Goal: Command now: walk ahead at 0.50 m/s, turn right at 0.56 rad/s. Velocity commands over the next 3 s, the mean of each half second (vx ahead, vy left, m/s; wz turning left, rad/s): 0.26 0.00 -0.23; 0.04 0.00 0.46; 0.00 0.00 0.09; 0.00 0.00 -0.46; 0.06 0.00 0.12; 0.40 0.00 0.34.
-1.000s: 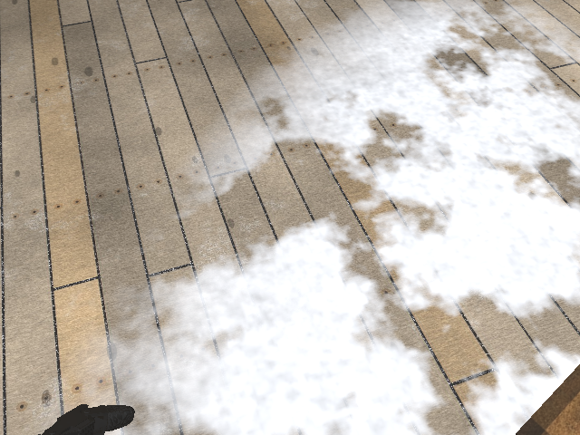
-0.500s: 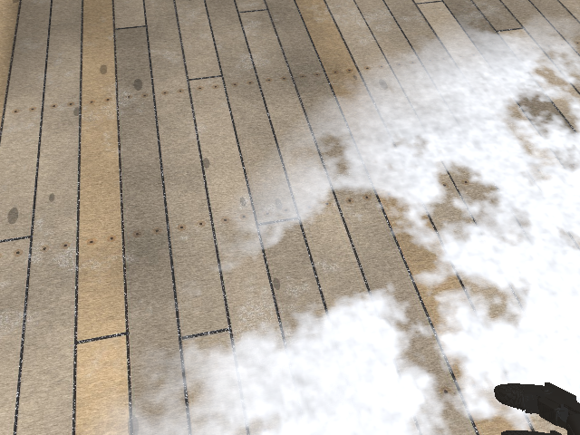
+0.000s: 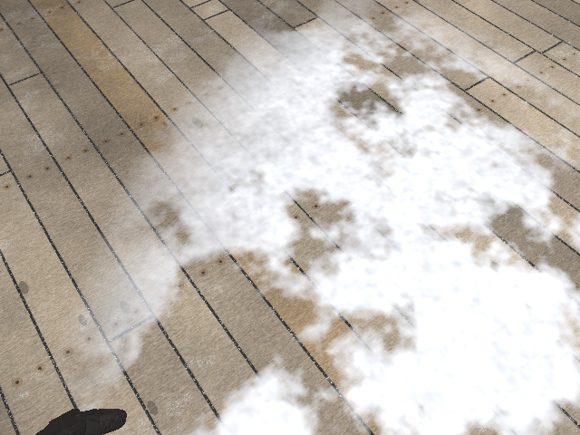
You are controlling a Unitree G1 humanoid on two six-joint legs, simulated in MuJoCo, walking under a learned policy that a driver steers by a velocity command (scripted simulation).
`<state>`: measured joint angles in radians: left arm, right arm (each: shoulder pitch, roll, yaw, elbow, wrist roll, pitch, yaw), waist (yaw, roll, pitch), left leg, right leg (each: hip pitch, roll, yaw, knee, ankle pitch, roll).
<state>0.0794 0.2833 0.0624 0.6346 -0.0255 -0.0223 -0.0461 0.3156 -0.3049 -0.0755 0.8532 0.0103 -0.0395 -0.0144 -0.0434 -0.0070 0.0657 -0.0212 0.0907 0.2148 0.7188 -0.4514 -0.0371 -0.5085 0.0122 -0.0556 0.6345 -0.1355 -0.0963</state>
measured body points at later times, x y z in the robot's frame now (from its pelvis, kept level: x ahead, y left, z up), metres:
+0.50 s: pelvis +0.22 +0.02 +0.01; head +0.25 +0.02 +0.46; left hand +0.38 +0.28 -0.10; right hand +0.35 -0.26 -0.08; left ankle +0.33 +0.10 -0.71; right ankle +0.11 -0.08 -0.67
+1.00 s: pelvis +0.25 -0.02 +0.03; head +0.28 -0.04 +0.48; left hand +0.32 +0.28 -0.06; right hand +0.45 -0.29 -0.08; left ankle +0.23 +0.12 -0.63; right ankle +0.28 -0.14 -0.71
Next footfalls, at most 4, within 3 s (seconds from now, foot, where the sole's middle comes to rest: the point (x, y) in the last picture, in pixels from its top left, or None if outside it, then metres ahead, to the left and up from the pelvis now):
0.42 left None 0.37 0.10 -0.75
0.80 right None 0.32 -0.13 -0.75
1.22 left None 0.25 0.13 -0.75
1.64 right None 0.28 -0.11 -0.75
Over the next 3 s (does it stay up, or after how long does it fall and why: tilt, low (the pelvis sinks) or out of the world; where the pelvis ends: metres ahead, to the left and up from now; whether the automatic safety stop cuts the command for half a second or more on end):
stays up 0.47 0.13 0.03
